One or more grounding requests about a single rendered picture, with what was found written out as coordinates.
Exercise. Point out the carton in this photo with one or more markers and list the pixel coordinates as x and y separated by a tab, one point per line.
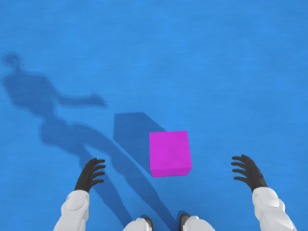
169	153

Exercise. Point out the left robot shin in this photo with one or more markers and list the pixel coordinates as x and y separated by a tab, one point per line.
142	219

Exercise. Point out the left robot forearm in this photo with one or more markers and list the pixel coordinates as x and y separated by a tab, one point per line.
75	212

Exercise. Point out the robot left hand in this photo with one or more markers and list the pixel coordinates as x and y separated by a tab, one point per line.
85	182

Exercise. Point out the right robot forearm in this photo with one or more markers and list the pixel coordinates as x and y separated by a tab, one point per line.
270	211

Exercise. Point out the robot right foot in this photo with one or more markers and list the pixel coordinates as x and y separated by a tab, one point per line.
182	220

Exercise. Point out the robot right hand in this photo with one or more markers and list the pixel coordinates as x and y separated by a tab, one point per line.
254	178

